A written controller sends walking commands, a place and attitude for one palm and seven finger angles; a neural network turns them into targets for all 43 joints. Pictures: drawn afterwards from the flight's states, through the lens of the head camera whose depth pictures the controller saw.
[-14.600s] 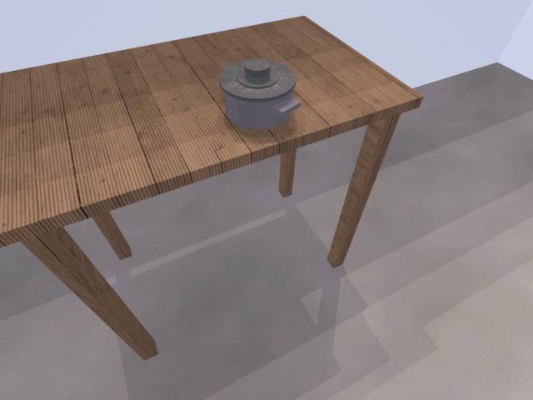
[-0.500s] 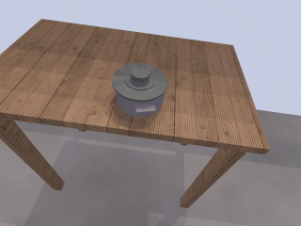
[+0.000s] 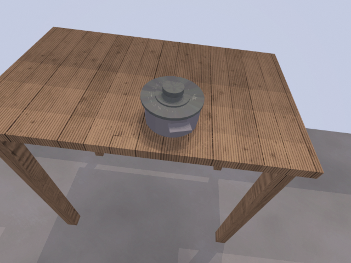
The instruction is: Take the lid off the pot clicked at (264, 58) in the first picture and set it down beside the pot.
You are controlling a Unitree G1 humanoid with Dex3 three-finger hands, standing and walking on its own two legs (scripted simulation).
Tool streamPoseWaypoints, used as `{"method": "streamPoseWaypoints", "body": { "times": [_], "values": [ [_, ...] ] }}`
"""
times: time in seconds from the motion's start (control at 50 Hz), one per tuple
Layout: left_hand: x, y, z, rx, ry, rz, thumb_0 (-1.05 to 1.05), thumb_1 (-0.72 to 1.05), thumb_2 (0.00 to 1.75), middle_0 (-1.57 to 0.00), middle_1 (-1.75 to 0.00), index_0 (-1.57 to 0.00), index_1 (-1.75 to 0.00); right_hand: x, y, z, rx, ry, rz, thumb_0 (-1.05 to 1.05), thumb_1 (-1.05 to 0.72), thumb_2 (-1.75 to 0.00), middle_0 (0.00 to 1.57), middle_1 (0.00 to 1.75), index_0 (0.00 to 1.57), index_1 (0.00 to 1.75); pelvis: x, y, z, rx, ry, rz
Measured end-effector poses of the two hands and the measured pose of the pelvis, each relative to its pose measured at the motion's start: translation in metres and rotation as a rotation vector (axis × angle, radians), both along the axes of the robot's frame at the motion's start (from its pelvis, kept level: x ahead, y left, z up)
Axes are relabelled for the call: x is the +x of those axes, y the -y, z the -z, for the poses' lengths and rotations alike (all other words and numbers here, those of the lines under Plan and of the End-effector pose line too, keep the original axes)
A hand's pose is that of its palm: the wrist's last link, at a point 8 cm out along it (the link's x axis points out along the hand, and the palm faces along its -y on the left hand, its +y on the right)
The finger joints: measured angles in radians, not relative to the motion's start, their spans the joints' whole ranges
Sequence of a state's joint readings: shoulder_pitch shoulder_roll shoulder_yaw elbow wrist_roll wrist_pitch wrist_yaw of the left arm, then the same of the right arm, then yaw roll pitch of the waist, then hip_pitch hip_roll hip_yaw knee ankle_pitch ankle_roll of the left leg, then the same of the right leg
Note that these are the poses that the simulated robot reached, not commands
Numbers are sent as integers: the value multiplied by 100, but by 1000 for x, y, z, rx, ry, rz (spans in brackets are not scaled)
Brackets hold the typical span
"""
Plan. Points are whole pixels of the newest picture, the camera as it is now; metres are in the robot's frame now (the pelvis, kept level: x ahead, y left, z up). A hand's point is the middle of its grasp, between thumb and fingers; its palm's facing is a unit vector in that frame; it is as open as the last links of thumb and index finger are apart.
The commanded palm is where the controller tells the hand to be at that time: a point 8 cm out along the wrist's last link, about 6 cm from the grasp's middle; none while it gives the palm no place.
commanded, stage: come to a stop and stand still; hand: left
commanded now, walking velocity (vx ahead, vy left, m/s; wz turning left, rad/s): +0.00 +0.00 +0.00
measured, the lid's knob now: (173, 88) +0.47 +0.05 +0.15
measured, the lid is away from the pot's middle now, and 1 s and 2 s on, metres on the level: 0.00 0.00 0.00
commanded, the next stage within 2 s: look again from close up in 0.02 s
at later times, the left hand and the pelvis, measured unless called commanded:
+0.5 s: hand out of the picture -0.01 +0.17 -0.18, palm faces +0.00 -0.97 -0.24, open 7.4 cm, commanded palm none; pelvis +0.00 -0.01 -0.01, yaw -1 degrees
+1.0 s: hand out of the picture +0.03 +0.13 -0.18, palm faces -0.01 -0.98 -0.19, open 7.3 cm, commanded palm none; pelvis +0.03 -0.04 +0.00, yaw -1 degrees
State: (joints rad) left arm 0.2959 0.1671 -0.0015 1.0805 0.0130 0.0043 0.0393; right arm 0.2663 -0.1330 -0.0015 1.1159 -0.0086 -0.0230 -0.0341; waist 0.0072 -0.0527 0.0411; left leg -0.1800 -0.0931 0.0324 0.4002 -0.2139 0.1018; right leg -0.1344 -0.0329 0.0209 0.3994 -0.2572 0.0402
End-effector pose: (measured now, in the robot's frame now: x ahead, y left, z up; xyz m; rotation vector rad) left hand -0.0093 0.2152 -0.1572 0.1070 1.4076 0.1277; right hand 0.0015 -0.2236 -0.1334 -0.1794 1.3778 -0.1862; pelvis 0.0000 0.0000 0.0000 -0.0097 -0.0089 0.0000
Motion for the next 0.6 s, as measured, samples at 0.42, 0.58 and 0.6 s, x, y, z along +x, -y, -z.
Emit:
{"method": "streamPoseWaypoints", "body": {
  "times": [0.42, 0.58, 0.6],
  "values": [
    [-10, -12, -17, 108, -4, 13, 0, 91, 90, -20, -30, -20, -30, 16, 6, 23, 61, 80, -12, 1, -94, -90, 20, 30, 20, 30, 2, 4, 7, 14, -9, 9],
    [7, 13, -10, 66, 14, 28, 0, 91, 90, -20, -30, -20, -30, 26, 23, 14, 40, 91, -17, 1, -93, -90, 20, 30, 20, 30, 8, 20, 5, 15, -11, 13],
    [10, 17, -9, 58, 18, 30, 0, 91, 90, -20, -30, -20, -30, 27, 25, 13, 37, 87, -17, 1, -93, -90, 20, 30, 20, 30, 8, 22, 5, 15, -11, 13]
  ]
}}
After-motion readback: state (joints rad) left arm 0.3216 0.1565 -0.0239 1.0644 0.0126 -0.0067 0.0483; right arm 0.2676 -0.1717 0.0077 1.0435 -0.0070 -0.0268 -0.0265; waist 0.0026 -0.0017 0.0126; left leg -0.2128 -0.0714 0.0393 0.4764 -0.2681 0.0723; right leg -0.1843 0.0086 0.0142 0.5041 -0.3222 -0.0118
